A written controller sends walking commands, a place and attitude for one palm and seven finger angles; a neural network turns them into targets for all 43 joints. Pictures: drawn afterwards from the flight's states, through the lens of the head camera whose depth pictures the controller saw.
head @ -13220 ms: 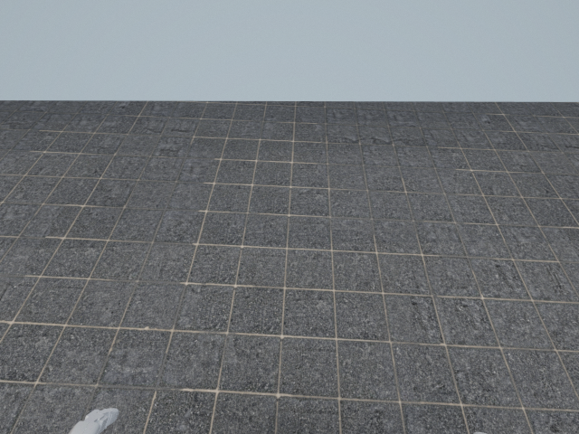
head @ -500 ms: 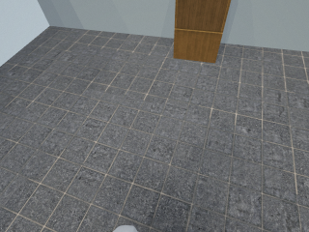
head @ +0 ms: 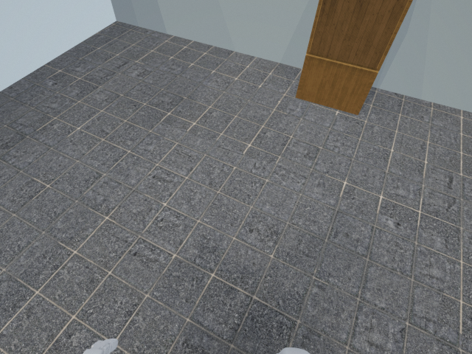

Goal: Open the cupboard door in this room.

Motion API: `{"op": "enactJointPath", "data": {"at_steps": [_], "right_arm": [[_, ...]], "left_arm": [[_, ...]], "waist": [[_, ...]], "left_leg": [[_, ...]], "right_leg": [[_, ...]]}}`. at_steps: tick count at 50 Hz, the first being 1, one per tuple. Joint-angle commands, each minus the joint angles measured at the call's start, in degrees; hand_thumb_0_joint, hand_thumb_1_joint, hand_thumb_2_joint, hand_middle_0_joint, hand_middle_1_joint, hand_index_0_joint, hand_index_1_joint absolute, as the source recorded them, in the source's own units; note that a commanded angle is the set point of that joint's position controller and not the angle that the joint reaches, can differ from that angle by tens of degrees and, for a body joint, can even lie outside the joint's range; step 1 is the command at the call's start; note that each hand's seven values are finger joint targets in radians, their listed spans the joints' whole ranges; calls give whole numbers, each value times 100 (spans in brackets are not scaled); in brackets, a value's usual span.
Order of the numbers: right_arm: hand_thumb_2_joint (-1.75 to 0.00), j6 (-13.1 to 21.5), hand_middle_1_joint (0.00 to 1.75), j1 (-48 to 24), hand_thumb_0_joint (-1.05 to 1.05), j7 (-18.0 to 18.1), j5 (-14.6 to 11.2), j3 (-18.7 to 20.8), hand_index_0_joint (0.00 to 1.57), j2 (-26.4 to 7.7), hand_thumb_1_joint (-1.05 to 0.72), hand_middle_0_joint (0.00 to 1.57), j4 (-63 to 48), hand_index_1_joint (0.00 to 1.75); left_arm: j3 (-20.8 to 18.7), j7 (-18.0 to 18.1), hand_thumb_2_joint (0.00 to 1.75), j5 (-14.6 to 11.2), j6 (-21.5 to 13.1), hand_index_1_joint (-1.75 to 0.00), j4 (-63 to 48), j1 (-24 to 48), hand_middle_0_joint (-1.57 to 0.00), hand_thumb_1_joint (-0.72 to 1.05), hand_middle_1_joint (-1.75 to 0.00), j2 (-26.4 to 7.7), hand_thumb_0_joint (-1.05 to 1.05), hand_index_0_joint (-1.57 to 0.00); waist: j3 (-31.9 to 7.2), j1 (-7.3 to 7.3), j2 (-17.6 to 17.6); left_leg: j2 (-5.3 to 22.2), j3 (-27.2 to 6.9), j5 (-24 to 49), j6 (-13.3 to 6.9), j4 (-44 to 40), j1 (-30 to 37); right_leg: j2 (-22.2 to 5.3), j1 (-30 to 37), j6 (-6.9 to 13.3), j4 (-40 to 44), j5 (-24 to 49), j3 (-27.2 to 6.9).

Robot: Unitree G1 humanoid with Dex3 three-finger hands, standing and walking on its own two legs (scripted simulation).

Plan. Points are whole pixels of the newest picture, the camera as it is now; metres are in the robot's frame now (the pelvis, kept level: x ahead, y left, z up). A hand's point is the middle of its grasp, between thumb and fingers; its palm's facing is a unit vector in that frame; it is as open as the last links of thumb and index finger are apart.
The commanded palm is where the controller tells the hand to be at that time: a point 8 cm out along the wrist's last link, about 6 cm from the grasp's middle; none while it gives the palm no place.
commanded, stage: turn or walk to find it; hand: left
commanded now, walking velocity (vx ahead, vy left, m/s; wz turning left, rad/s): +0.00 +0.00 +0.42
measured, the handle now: out of the picture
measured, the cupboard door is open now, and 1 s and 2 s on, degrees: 0 0 0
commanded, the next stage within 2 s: none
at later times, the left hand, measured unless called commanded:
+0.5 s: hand out of the picture -0.01 +0.14 -0.15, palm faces +0.27 -0.92 -0.28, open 7.4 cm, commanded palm none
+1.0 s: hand out of the picture -0.06 +0.22 -0.17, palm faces +0.47 -0.85 -0.25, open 7.4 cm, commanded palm none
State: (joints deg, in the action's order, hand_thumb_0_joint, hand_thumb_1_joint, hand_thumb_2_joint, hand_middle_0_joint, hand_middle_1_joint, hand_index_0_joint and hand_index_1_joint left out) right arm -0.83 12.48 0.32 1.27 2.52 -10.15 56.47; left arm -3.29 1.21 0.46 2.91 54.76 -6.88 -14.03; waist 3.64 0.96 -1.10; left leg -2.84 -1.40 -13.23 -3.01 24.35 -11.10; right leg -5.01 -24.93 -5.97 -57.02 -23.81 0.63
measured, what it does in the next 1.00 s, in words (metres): steps on the spot, turning left: right foot, then left foot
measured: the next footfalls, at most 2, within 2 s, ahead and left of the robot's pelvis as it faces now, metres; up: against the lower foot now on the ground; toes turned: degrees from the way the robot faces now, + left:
right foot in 0.16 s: +0.03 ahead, -0.14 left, +0.00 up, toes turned +2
left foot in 0.70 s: -0.05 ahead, +0.09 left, +0.00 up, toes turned +24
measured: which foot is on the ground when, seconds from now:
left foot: down 0.00-0.18, up 0.20-0.68, down 0.70-1.00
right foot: up 0.00-0.14, down 0.16-0.70, up 0.72-1.00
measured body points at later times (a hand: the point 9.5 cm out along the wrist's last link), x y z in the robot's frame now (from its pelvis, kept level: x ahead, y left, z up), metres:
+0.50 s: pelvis -0.02 -0.06 +0.00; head +0.02 -0.09 +0.45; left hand -0.02 +0.19 -0.13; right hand +0.07 -0.31 -0.17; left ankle -0.10 +0.10 -0.65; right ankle -0.01 -0.14 -0.74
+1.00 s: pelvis -0.04 -0.01 +0.00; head -0.02 +0.01 +0.45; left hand -0.09 +0.26 -0.15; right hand +0.15 -0.18 -0.14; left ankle -0.08 +0.08 -0.74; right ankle +0.02 -0.15 -0.67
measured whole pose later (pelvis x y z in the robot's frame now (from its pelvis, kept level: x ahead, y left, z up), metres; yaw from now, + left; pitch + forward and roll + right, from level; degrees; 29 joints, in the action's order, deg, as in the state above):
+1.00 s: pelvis -0.04 -0.01 +0.00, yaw +25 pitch -1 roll +0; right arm -0.8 8.9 0.1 1.1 2.0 -10.5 55.0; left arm -3.1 1.0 0.5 3.0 55.6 -9.9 -14.1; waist 3.9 -0.9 -1.2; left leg -2.0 -0.4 -14.1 -2.5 25.3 -10.2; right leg -5.6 -25.9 -5.6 -59.3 -23.5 1.4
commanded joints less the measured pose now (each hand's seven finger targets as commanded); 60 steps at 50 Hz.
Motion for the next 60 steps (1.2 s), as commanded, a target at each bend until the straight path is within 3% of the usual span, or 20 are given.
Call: {"op": "enactJointPath", "data": {"at_steps": [1,6,7,8,9,10,11,15,29,33,34,35,36,39,43,53,57,58,59,60], "right_arm": [[-90,34,30,337,0,86,27,305,20,-1207,-90,20,-282,30],[-90,-3,30,130,0,58,-7,335,20,-1185,-90,20,-351,30],[-90,6,30,159,0,34,-47,324,20,-1044,-90,20,-361,30],[-90,23,30,294,0,-5,-98,264,20,-690,-90,20,-422,30],[-90,-21,30,187,0,13,-69,285,20,-682,-90,20,-554,30],[-90,-108,30,154,0,15,-13,336,20,-818,-90,20,-494,30],[-90,-196,30,291,0,-1,9,346,20,-846,-90,20,-368,30],[-90,-280,30,665,0,-114,12,352,20,-708,-90,20,-57,30],[-90,-158,30,-574,0,-86,-89,142,20,-596,-90,20,-421,30],[-90,-55,30,-95,0,-79,-85,141,20,-731,-90,20,-325,30],[-90,8,30,131,0,-89,-74,203,20,-1027,-90,20,-282,30],[-90,48,30,306,0,-58,-25,338,20,-1614,-90,20,-304,30],[-90,-22,30,569,0,-20,-41,370,20,-1833,-90,20,-213,30],[-90,2,30,-76,0,98,-20,240,20,-1364,-90,20,-312,30],[-90,71,30,-167,0,97,-49,213,20,-1283,-90,20,-386,30],[-90,8,30,58,0,59,22,313,20,-1265,-90,20,-412,30],[-90,-15,30,-80,0,47,1,345,20,-1240,-90,20,-438,30],[-90,-13,30,-70,0,32,-36,342,20,-1133,-90,20,-457,30],[-90,-4,30,56,0,-8,-89,301,20,-847,-90,20,-486,30],[-90,1,30,-17,0,-12,-79,250,20,-587,-90,20,-647,30]], "left_arm": [[-25,11,90,-9,-127,-30,-573,213,-20,90,-30,-290,0,-20],[-45,33,90,-44,-230,-30,-439,-368,-20,90,-30,-368,0,-20],[-84,49,90,-19,-284,-30,-390,-582,-20,90,-30,-545,0,-20],[-163,104,90,59,-343,-30,-369,-751,-20,90,-30,-994,0,-20],[-206,109,90,71,-343,-30,-421,-823,-20,90,-30,-1267,0,-20],[-155,120,90,25,-309,-30,-486,-677,-20,90,-30,-1119,0,-20],[-174,136,90,14,-344,-30,-552,-315,-20,90,-30,-917,0,-20],[-33,65,90,-2,-370,-30,-641,17,-20,90,-30,-497,0,-20],[-183,61,90,136,-332,-30,-85,-1174,-20,90,-30,-889,0,-20],[-200,40,90,68,-276,-30,-60,-950,-20,90,-30,-978,0,-20],[-174,32,90,22,-244,-30,-108,-938,-20,90,-30,-824,0,-20],[-93,4,90,-8,-209,-30,-291,-996,-20,90,-30,-441,0,-20],[-11,39,90,39,-145,-30,-409,-671,-20,90,-30,-403,0,-20],[-86,-1,90,41,-86,-30,-248,-402,-20,90,-30,-520,0,-20],[-72,-39,90,31,-121,-30,-151,-613,-20,90,-30,-490,0,-20],[-34,1,90,-7,-128,-30,-538,-29,-20,90,-30,-315,0,-20],[-49,15,90,-32,-222,-30,-445,-492,-20,90,-30,-360,0,-20],[-76,30,90,-19,-275,-30,-394,-701,-20,90,-30,-468,0,-20],[-144,66,90,49,-348,-30,-375,-884,-20,90,-30,-859,0,-20],[-223,90,90,100,-376,-30,-370,-1046,-20,90,-30,-1277,0,-20]], "waist": [[-508,115,966],[-770,-196,803],[-865,-285,393],[-1073,-319,-871],[-847,-381,-1449],[-659,-311,-862],[-414,-133,-1256],[16,136,-816],[-398,-422,-1013],[-694,-71,-797],[-906,64,21],[-881,150,1735],[-888,312,1632],[-319,85,1333],[-497,-58,811],[-370,75,965],[-620,-180,939],[-715,-284,651],[-924,-332,-345],[-832,-422,-1641]], "left_leg": [[1597,-1685,3130,-743,-293,598],[1183,-1768,2391,-391,175,-301],[903,-1532,1471,-105,471,-843],[302,-810,-159,264,1388,-1816],[-142,-260,-2051,481,2598,-2212],[75,-476,-2010,461,3454,-2061],[219,-586,-1739,476,3934,-2065],[329,-240,-571,623,4646,-2016],[506,418,-1389,672,2085,-1322],[421,627,41,522,199,12],[835,113,917,391,-359,832],[2292,-1703,2938,-229,-425,1572],[2717,-1816,3726,-757,-414,1199],[2029,-1213,3298,-665,-416,618],[1622,-754,3684,-541,-325,911],[1565,-1506,2893,-680,-296,293],[1297,-1629,2562,-451,135,-179],[1066,-1499,1878,-215,438,-591],[589,-1040,541,137,1177,-1429],[-145,-187,-1942,476,2433,-2256]], "right_leg": [[133,-136,75,802,-259,2],[321,1533,224,2983,1033,154],[4,2287,278,3601,1551,-70],[-1227,3149,651,3861,1877,-1190],[-2316,2661,1305,3975,2597,-2075],[-2256,2014,1547,3981,2572,-1684],[-1980,1516,1461,4197,1871,-1462],[-1088,1187,987,4172,1647,-188],[-1623,2139,1465,3428,3617,80],[-1398,1656,969,2635,3251,605],[-1108,1045,668,1834,2454,856],[-340,-530,213,729,-492,1081],[-197,-534,204,8,-1480,585],[-260,-693,191,-637,-522,148],[-121,-641,78,-666,34,140],[149,109,104,994,-166,137],[301,1228,195,2618,789,242],[135,1904,218,3375,1408,147],[-780,2816,464,3811,1789,-697],[-2144,2918,1124,3871,2837,-1958]]}}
